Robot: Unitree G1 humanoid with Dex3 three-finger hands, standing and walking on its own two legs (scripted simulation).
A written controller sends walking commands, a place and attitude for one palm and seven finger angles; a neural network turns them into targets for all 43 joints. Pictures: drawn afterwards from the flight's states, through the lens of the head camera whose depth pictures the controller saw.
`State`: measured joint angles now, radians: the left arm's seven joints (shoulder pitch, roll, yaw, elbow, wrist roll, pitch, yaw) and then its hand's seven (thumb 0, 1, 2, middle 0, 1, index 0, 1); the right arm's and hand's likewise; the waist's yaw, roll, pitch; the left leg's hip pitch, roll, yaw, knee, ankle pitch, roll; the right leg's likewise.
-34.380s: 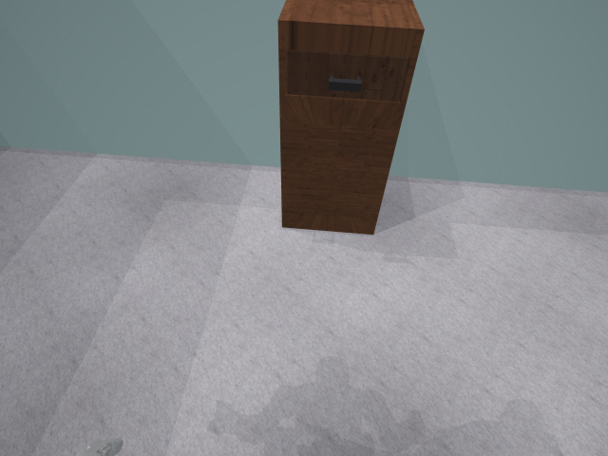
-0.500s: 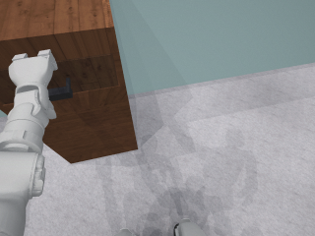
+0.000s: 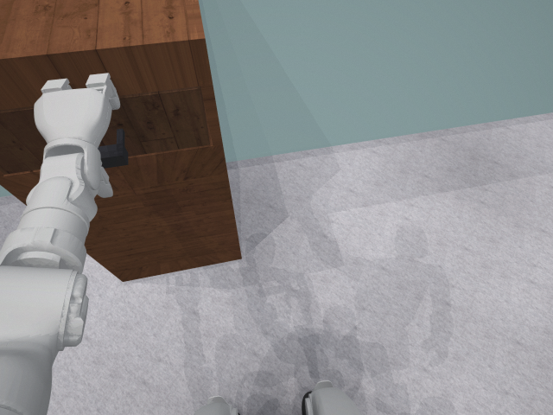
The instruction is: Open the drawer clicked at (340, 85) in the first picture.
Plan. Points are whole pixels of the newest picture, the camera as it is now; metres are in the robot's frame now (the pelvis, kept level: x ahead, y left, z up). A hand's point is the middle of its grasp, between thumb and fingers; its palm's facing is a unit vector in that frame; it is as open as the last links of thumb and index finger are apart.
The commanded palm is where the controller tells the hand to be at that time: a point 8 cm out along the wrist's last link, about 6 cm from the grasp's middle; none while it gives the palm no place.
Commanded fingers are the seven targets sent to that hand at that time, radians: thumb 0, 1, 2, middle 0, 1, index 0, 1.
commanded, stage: re-aim the fingers above the handle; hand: left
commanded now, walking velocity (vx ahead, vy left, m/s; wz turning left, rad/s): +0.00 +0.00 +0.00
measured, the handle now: (94, 148) +0.55 +0.27 +0.00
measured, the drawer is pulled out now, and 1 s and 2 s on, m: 0.00 0.00 0.00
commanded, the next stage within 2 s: lower the fingers behind the handle in 0.38 s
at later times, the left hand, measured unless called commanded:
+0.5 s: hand (82, 145) +0.51 +0.26 +0.05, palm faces +0.07 -0.01 -1.00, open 13.8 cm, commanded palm +0.49 +0.26 +0.11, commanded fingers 0.00 -0.50 0.30 -0.30 -1.20 -0.30 -1.20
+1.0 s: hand (89, 173) +0.49 +0.26 +0.01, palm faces -0.14 +0.01 -0.99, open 13.9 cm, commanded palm +0.49 +0.26 +0.07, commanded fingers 0.00 -0.50 0.30 -0.30 -1.20 -0.30 -1.20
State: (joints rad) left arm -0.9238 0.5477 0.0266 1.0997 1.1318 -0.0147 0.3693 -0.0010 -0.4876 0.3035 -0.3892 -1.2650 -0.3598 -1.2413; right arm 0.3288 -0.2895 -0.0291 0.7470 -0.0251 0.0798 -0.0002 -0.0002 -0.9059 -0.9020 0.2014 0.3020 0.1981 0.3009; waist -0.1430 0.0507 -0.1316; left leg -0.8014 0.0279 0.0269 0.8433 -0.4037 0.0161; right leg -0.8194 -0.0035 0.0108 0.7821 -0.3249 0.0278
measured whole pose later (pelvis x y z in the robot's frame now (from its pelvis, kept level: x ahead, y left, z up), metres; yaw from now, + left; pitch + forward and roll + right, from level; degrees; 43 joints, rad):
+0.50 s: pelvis +0.00 -0.01 +0.00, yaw +1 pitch +22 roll -2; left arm -0.90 0.61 0.05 1.06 1.14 -0.12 0.35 0.00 -0.49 0.30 -0.33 -1.22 -0.32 -1.20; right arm 0.34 -0.30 -0.05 0.74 -0.03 0.05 -0.02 0.00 -0.91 -0.90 0.20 0.30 0.20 0.30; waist -0.14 0.03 -0.13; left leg -0.84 0.03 0.00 0.87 -0.42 0.01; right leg -0.85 0.00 -0.01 0.81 -0.34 0.02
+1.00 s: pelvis -0.02 -0.01 -0.01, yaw +0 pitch +23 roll -1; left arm -0.93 0.67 0.04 1.16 1.12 -0.15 0.22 0.00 -0.49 0.30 -0.32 -1.20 -0.30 -1.21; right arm 0.40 -0.28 -0.02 0.71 -0.01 0.04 -0.05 0.00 -0.90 -0.90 0.20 0.30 0.20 0.30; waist -0.16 0.03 -0.12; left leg -0.92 0.03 0.02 0.92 -0.40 0.01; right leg -0.94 0.00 0.01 0.87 -0.33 0.02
